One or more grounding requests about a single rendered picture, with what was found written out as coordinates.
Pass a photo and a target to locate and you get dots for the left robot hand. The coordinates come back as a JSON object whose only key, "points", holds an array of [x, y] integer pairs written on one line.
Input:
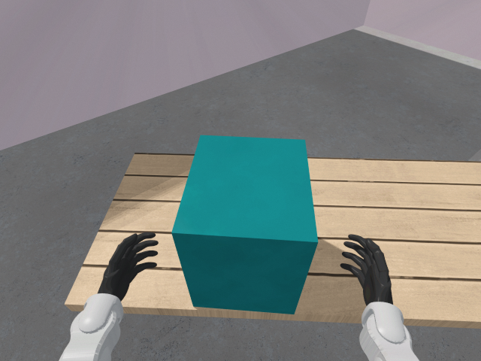
{"points": [[122, 267]]}

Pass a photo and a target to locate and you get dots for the left robot forearm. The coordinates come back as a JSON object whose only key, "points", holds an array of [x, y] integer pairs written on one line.
{"points": [[95, 330]]}

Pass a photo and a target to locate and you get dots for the right robot forearm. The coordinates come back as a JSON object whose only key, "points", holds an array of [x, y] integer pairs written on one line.
{"points": [[384, 337]]}

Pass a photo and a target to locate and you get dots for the table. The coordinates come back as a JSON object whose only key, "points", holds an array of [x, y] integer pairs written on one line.
{"points": [[425, 215]]}

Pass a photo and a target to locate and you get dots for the right robot hand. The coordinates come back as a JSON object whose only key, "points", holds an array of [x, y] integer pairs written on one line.
{"points": [[374, 274]]}

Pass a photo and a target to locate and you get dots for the carton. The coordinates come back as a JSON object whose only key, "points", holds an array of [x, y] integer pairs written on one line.
{"points": [[245, 231]]}

